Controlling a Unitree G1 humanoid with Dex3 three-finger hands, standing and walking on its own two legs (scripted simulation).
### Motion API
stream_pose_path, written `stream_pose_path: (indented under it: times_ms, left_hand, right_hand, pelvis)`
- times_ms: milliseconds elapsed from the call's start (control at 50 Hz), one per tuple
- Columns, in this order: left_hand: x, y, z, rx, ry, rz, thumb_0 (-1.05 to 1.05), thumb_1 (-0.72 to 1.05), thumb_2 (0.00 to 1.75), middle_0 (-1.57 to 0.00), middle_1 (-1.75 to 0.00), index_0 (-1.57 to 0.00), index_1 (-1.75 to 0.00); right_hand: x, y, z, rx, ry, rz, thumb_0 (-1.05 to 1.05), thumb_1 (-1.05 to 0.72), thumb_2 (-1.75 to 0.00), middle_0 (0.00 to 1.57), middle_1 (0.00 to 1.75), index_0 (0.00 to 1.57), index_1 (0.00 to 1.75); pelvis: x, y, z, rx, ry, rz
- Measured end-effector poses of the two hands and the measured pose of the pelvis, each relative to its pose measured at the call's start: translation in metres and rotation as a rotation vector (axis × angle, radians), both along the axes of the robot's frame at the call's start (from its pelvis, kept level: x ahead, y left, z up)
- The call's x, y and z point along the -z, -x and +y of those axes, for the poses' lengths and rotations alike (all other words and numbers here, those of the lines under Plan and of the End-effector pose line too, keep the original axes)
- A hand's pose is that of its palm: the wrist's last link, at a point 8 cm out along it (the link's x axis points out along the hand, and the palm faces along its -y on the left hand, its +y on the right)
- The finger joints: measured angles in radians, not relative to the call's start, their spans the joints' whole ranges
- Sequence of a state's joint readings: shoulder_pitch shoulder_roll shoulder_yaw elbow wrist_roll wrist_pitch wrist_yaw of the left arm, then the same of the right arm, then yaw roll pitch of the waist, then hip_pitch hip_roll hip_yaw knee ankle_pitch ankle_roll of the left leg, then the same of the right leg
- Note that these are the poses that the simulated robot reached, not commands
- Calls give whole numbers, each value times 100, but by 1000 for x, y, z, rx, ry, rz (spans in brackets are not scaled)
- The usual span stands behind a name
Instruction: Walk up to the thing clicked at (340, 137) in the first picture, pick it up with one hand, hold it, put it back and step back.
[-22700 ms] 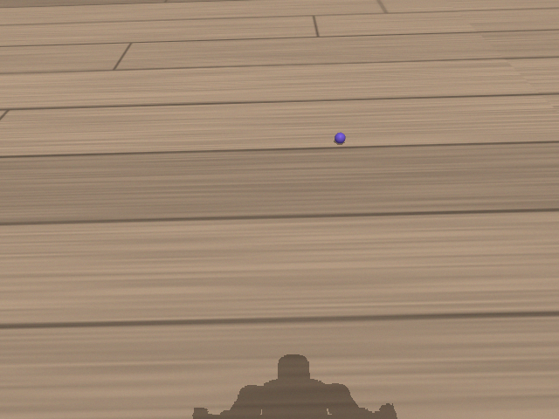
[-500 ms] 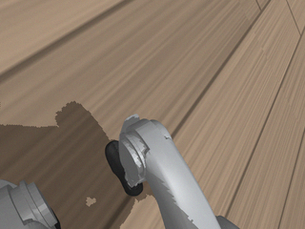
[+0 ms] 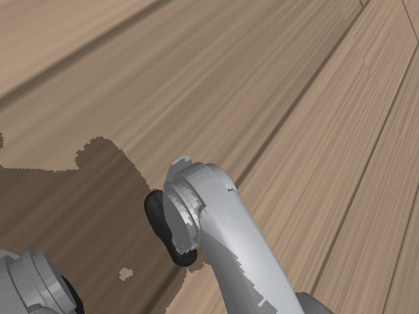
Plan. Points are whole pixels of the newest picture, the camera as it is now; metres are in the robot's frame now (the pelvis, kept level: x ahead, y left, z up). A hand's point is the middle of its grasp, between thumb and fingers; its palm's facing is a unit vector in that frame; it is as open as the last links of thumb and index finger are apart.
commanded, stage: settle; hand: left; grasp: from above
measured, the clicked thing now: out of the picture +0.52 +0.26 -0.30
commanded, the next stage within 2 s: lift in 0.90 s
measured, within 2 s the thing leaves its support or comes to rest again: leaves its support in 0.34 s
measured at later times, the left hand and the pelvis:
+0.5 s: hand out of the picture +0.51 +0.28 -0.23, palm faces -0.39 -0.13 -0.91, open 8.1 cm; pelvis +0.00 +0.00 +0.01, yaw +1 degrees
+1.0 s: hand out of the picture +0.50 +0.26 -0.15, palm faces -0.41 -0.09 -0.91, open 8.0 cm; pelvis +0.00 -0.01 +0.01, yaw +6 degrees
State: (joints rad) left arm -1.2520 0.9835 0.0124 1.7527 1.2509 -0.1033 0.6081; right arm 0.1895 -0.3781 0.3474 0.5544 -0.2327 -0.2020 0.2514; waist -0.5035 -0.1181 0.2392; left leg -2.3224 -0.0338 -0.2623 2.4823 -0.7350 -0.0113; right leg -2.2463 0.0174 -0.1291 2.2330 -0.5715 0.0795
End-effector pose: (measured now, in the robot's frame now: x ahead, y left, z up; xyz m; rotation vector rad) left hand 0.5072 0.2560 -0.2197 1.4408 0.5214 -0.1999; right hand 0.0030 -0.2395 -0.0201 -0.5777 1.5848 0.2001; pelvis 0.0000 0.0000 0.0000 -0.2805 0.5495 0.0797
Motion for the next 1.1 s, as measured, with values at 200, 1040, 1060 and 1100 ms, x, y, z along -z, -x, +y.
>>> stream_pose_path:
  times_ms: [200, 1040, 1060, 1100]
  left_hand:
    - [-1, 0, 2, -9, 5, 4, 0, 21, 43, -68, -80, -77, -70]
    - [-131, 3, 12, 21, -39, -38, -1, 20, 34, -76, -70, -85, -62]
    - [-134, 3, 14, 14, -42, -39, -1, 20, 34, -77, -69, -86, -61]
    - [-140, 4, 17, -2, -45, -36, -1, 20, 34, -78, -68, -87, -61]
  right_hand:
    - [-3, 2, -3, 5, 16, 10, 0, -92, -90, 20, 30, 20, 30]
    - [40, -49, -38, 116, 11, -137, 0, -91, -90, 20, 30, 20, 30]
    - [40, -50, -39, 120, 13, -138, 0, -91, -90, 20, 30, 20, 30]
    - [40, -52, -41, 128, 19, -143, 0, -91, -90, 20, 30, 20, 30]
  pelvis:
    - [-1, 0, 0, -1, 2, 4]
    - [-15, -2, -13, -45, -101, 87]
    - [-16, -3, -13, -45, -103, 90]
    - [-17, -4, -14, -46, -108, 96]
